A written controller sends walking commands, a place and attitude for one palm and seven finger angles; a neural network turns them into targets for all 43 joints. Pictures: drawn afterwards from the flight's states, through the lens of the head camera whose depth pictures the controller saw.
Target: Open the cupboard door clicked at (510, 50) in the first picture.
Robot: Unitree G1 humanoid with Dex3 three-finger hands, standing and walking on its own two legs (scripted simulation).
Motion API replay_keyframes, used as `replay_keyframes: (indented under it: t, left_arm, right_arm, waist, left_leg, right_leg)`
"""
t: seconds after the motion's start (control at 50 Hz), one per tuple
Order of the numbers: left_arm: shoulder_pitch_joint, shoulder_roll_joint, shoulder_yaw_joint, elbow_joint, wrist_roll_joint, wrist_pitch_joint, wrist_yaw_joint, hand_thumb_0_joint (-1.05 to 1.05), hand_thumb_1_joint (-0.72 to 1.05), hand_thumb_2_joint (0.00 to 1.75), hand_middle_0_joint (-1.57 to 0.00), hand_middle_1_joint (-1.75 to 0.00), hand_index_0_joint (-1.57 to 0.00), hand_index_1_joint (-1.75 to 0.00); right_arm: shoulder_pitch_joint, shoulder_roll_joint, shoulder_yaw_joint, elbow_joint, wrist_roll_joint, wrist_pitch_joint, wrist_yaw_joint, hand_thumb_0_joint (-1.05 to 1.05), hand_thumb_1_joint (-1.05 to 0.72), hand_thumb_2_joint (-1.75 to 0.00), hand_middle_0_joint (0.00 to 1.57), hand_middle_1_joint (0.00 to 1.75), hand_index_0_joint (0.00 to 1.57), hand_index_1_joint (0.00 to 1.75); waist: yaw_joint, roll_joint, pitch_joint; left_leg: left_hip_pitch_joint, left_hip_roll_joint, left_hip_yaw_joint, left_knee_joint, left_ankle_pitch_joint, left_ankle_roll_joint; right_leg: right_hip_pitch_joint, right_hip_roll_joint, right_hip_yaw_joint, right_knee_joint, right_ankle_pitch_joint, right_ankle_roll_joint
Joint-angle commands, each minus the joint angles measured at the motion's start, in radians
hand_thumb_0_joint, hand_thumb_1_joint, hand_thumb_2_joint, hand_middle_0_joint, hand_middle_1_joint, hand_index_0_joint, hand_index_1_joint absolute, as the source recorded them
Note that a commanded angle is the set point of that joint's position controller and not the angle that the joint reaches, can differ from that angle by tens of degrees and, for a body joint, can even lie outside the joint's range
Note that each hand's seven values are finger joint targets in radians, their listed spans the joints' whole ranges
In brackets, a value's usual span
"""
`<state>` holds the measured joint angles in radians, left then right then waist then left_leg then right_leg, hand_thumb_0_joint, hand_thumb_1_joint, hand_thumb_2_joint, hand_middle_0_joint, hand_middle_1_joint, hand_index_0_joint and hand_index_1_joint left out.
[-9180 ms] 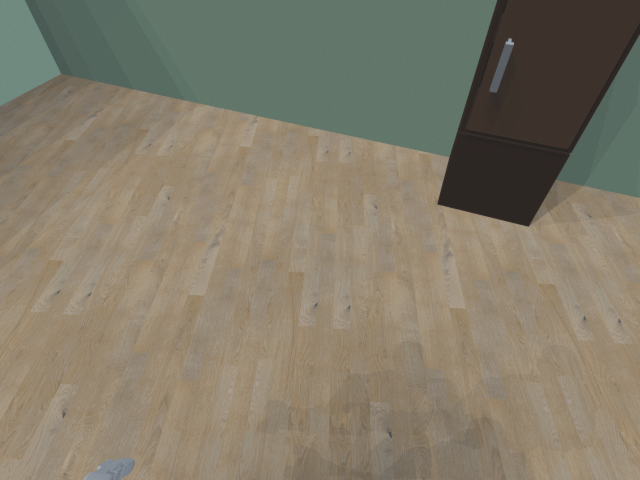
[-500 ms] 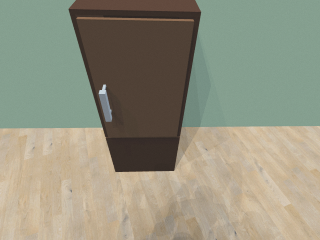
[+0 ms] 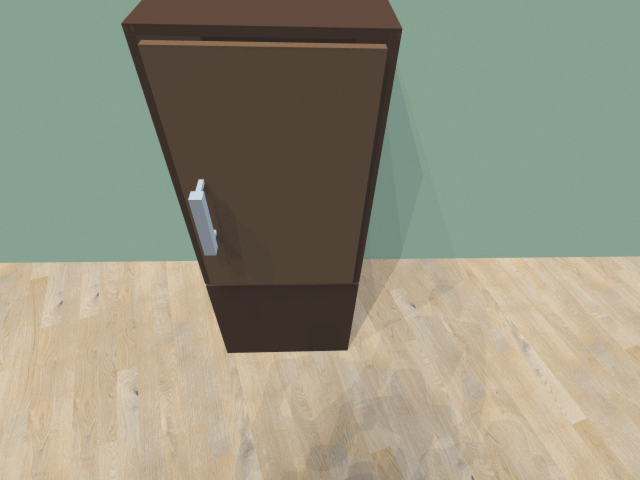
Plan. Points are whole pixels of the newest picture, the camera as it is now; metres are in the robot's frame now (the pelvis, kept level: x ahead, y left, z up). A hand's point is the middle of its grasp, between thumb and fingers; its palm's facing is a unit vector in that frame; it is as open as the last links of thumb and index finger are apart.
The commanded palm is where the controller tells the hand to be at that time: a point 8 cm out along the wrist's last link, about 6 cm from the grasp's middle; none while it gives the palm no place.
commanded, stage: shuffle to correct the standing spot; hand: left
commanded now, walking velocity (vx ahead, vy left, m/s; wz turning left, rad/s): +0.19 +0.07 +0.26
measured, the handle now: (206, 218) +0.60 +0.27 -0.08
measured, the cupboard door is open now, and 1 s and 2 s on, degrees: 0 0 0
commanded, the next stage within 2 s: come to a stop and stand still in 0.10 s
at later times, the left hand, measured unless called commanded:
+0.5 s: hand out of the picture +0.11 +0.24 -0.18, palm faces +0.11 -0.98 -0.18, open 7.3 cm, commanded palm none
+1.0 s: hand out of the picture +0.15 +0.17 -0.17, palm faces +0.11 -0.98 -0.19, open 7.2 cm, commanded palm none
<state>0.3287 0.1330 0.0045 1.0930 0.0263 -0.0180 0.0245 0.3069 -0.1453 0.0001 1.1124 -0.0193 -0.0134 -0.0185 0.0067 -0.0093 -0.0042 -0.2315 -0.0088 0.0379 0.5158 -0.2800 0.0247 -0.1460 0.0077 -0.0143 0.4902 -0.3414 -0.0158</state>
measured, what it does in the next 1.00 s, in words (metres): steps on the spot: right foot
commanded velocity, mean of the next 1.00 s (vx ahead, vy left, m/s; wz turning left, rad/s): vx -0.04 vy -0.03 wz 0.02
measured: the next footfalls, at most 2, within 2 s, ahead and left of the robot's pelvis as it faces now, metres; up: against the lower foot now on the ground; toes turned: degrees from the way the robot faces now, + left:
right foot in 0.76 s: +0.13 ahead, -0.10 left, +0.00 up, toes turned +1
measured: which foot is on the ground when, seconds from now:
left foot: down 0.00-1.00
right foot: down 0.00-0.20, up 0.22-0.74, down 0.76-1.00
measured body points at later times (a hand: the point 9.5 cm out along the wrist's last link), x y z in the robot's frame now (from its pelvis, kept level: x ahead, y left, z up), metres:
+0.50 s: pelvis +0.08 +0.06 +0.01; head +0.12 +0.08 +0.45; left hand +0.10 +0.29 -0.16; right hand +0.10 -0.15 -0.14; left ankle +0.07 +0.12 -0.74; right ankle +0.11 -0.08 -0.68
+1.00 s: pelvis +0.09 -0.01 +0.00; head +0.10 +0.00 +0.45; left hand +0.15 +0.23 -0.16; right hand +0.13 -0.23 -0.16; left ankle +0.07 +0.12 -0.74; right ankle +0.09 -0.10 -0.74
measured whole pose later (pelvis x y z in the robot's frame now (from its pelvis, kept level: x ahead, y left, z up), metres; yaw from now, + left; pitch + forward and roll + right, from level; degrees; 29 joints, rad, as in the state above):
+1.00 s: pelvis +0.09 -0.01 +0.00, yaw +4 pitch -1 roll +0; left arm 0.18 0.16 0.03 1.01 0.01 0.00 0.04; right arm 0.24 -0.15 -0.04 1.07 -0.02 0.01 -0.03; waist -0.01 -0.01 0.04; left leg -0.22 0.04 0.04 0.52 -0.27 -0.02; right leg -0.22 0.01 -0.08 0.55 -0.31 -0.04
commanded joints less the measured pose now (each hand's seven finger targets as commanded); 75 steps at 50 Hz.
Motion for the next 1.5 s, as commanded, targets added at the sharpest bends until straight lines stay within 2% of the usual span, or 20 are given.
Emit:
replay_keyframes:
  t: [0.0,0.08,0.14,0.16,0.18,0.2,0.24,0.3,0.46,0.66,0.72,0.76,0.8,0.86,0.98,1.2,1.22,1.24,1.28,1.48]
  left_arm:
    - [0.151,0.179,0.054,-0.027,-0.002,-0.006,0.005,0.00,0.90,0.90,-0.20,-0.30,-0.20,-0.30]
    - [0.180,0.185,0.072,-0.030,0.011,-0.033,0.009,0.00,0.90,0.90,-0.20,-0.30,-0.20,-0.30]
    - [0.065,0.181,0.064,-0.054,0.005,-0.030,0.001,0.00,0.90,0.90,-0.20,-0.30,-0.20,-0.30]
    - [0.053,0.135,0.054,-0.071,-0.005,-0.025,-0.008,0.00,0.90,0.90,-0.20,-0.30,-0.20,-0.30]
    - [0.029,0.084,0.040,-0.109,-0.013,-0.029,-0.015,0.00,0.90,0.90,-0.20,-0.30,-0.20,-0.30]
    - [-0.009,0.108,0.043,-0.130,-0.007,-0.026,-0.011,0.00,0.90,0.90,-0.20,-0.30,-0.20,-0.30]
    - [-0.031,0.072,0.039,-0.101,-0.001,-0.021,-0.004,0.00,0.90,0.90,-0.20,-0.30,-0.20,-0.30]
    - [0.082,0.022,0.019,-0.037,-0.008,0.003,-0.001,0.00,0.90,0.90,-0.20,-0.30,-0.20,-0.30]
    - [-0.038,0.085,0.047,-0.099,-0.001,0.055,0.014,0.00,0.90,0.90,-0.20,-0.30,-0.20,-0.30]
    - [-0.123,0.083,0.050,-0.153,-0.005,0.031,0.009,0.00,0.90,0.90,-0.20,-0.30,-0.20,-0.30]
    - [-0.039,0.153,0.056,-0.125,0.001,-0.001,0.017,0.00,0.90,0.90,-0.20,-0.30,-0.20,-0.30]
    - [-0.029,0.198,0.048,-0.116,-0.007,-0.003,0.020,0.00,0.90,0.90,-0.20,-0.30,-0.20,-0.30]
    - [-0.062,0.170,0.046,-0.121,0.000,-0.001,0.025,0.00,0.90,0.90,-0.20,-0.30,-0.20,-0.30]
    - [-0.111,0.154,0.040,-0.130,-0.004,0.000,0.022,0.00,0.90,0.90,-0.20,-0.30,-0.20,-0.30]
    - [-0.092,0.111,0.029,-0.116,-0.022,0.007,0.008,0.00,0.90,0.90,-0.20,-0.30,-0.20,-0.30]
    - [-0.031,0.120,0.011,-0.031,-0.018,-0.003,0.002,0.00,0.90,0.90,-0.20,-0.30,-0.20,-0.30]
    - [0.077,0.149,0.011,0.003,-0.004,-0.025,0.050,0.00,0.90,0.90,-0.20,-0.30,-0.20,-0.30]
    - [0.022,0.208,0.018,-0.045,-0.010,-0.037,0.040,0.00,0.90,0.90,-0.20,-0.30,-0.20,-0.30]
    - [-0.023,0.180,0.011,-0.054,-0.012,-0.035,0.026,0.00,0.90,0.90,-0.20,-0.30,-0.20,-0.30]
    - [0.026,0.113,-0.006,-0.026,-0.015,-0.009,0.009,0.00,0.90,0.90,-0.20,-0.30,-0.20,-0.30]
  right_arm:
    - [-0.018,-0.077,-0.021,-0.086,-0.004,-0.008,0.003,0.00,-0.90,-0.90,0.20,0.30,0.20,0.30]
    - [-0.094,-0.080,-0.026,-0.148,0.002,-0.025,0.017,0.00,-0.90,-0.90,0.20,0.30,0.20,0.30]
    - [0.117,-0.062,-0.025,-0.084,0.003,-0.039,0.016,0.00,-0.90,-0.90,0.20,0.30,0.20,0.30]
    - [0.257,-0.139,-0.041,-0.045,-0.009,-0.047,0.005,0.00,-0.90,-0.90,0.20,0.30,0.20,0.30]
    - [0.350,-0.227,-0.058,-0.027,-0.012,-0.048,-0.008,0.00,-0.90,-0.90,0.20,0.30,0.20,0.30]
    - [0.343,-0.232,-0.059,-0.036,-0.003,-0.031,-0.014,0.00,-0.90,-0.90,0.20,0.30,0.20,0.30]
    - [0.148,-0.134,-0.032,-0.086,-0.005,-0.037,-0.013,0.00,-0.90,-0.90,0.20,0.30,0.20,0.30]
    - [0.043,-0.083,-0.004,-0.096,0.005,-0.060,-0.027,0.00,-0.90,-0.90,0.20,0.30,0.20,0.30]
    - [0.072,-0.140,-0.048,-0.076,0.004,-0.015,-0.048,0.00,-0.90,-0.90,0.20,0.30,0.20,0.30]
    - [0.040,-0.152,-0.079,-0.099,-0.009,0.004,-0.033,0.00,-0.90,-0.90,0.20,0.30,0.20,0.30]
    - [0.054,-0.105,-0.072,-0.105,0.009,-0.001,-0.018,0.00,-0.90,-0.90,0.20,0.30,0.20,0.30]
    - [0.038,-0.049,-0.060,-0.121,0.015,0.011,-0.017,0.00,-0.90,-0.90,0.20,0.30,0.20,0.30]
    - [0.004,-0.039,-0.056,-0.115,0.012,0.028,-0.018,0.00,-0.90,-0.90,0.20,0.30,0.20,0.30]
    - [-0.004,-0.035,-0.045,-0.091,0.013,0.027,-0.015,0.00,-0.90,-0.90,0.20,0.30,0.20,0.30]
    - [-0.004,-0.089,-0.033,-0.055,0.000,0.003,-0.017,0.00,-0.90,-0.90,0.20,0.30,0.20,0.30]
    - [0.020,-0.075,-0.011,-0.018,0.006,0.001,-0.014,0.00,-0.90,-0.90,0.20,0.30,0.20,0.30]
    - [-0.090,-0.134,-0.023,-0.085,0.011,-0.015,-0.008,0.00,-0.90,-0.90,0.20,0.30,0.20,0.30]
    - [-0.002,-0.065,-0.015,-0.112,0.012,-0.001,-0.001,0.00,-0.90,-0.90,0.20,0.30,0.20,0.30]
    - [0.049,-0.071,-0.012,-0.092,0.008,-0.008,0.001,0.00,-0.90,-0.90,0.20,0.30,0.20,0.30]
    - [0.059,-0.103,0.000,-0.088,0.003,-0.013,0.000,0.00,-0.90,-0.90,0.20,0.30,0.20,0.30]
  waist:
    - [0.040,-0.155,0.154]
    - [0.053,-0.116,0.145]
    - [-0.068,-0.076,0.061]
    - [-0.112,0.112,0.020]
    - [-0.120,0.361,-0.010]
    - [-0.122,0.243,0.000]
    - [-0.046,0.045,0.149]
    - [0.034,0.022,0.105]
    - [-0.019,0.077,0.022]
    - [-0.033,0.140,-0.049]
    - [-0.007,-0.038,-0.127]
    - [-0.005,-0.182,-0.099]
    - [-0.004,-0.257,-0.096]
    - [-0.018,-0.161,-0.026]
    - [0.002,0.067,0.035]
    - [-0.004,0.004,0.076]
    - [0.035,0.060,0.105]
    - [-0.040,0.053,-0.023]
    - [-0.051,0.098,-0.029]
    - [-0.010,-0.029,0.141]
  left_leg:
    - [-0.294,0.012,0.020,0.168,-0.122,0.003]
    - [-0.422,0.058,-0.010,0.285,-0.233,0.004]
    - [0.041,-0.004,0.066,-0.039,-0.029,0.022]
    - [0.243,0.117,-0.145,-0.122,0.008,0.092]
    - [0.336,0.363,-0.488,-0.256,0.123,0.201]
    - [0.302,0.410,-0.529,-0.278,0.148,0.265]
    - [0.021,0.362,-0.384,-0.291,0.256,0.239]
    - [-0.042,0.269,-0.137,-0.251,0.762,0.163]
    - [0.161,0.299,-0.120,-0.156,0.963,0.160]
    - [0.193,0.274,-0.137,-0.075,0.791,0.142]
    - [0.040,0.147,-0.048,0.071,0.400,0.026]
    - [-0.133,0.021,0.010,0.168,-0.235,-0.037]
    - [-0.129,0.039,-0.016,0.268,-0.283,-0.037]
    - [-0.089,0.045,-0.004,0.191,-0.194,-0.048]
    - [0.044,0.163,-0.094,-0.139,0.243,0.000]
    - [0.045,0.118,-0.061,-0.207,0.067,-0.019]
    - [-0.019,0.108,-0.003,0.042,0.113,-0.045]
    - [-0.008,0.074,-0.029,0.033,-0.049,-0.036]
    - [0.050,0.088,-0.041,-0.049,0.045,-0.028]
    - [-0.079,0.098,-0.098,-0.191,-0.072,0.014]
  right_leg:
    - [0.042,-0.290,0.319,-0.246,-0.162,-0.147]
    - [0.178,-0.384,0.300,-0.188,0.296,-0.222]
    - [-0.069,-0.238,0.058,0.050,0.363,-0.116]
    - [-0.263,-0.113,-0.040,0.321,0.212,-0.055]
    - [-0.492,0.007,-0.114,0.604,-0.235,-0.003]
    - [-0.522,-0.035,-0.015,0.720,-0.245,-0.025]
    - [-0.467,-0.105,0.026,0.722,-0.119,-0.019]
    - [-0.277,-0.111,0.031,0.554,0.022,0.031]
    - [-0.356,-0.044,0.011,0.504,-0.002,0.048]
    - [-0.189,-0.034,-0.020,0.116,0.011,0.023]
    - [0.096,-0.148,0.072,-0.089,0.542,0.008]
    - [0.134,-0.364,0.182,-0.031,1.004,-0.144]
    - [0.088,-0.309,0.182,-0.071,0.857,-0.175]
    - [0.003,-0.258,0.138,-0.095,0.695,-0.168]
    - [-0.083,-0.095,0.050,-0.093,0.234,-0.010]
    - [-0.053,-0.115,0.069,-0.212,0.112,-0.013]
    - [-0.066,-0.191,0.141,-0.141,0.647,0.023]
    - [-0.024,-0.246,0.186,-0.145,0.471,-0.044]
    - [-0.099,-0.172,0.118,-0.126,0.178,-0.070]
    - [-0.140,-0.094,0.077,-0.113,-0.048,-0.029]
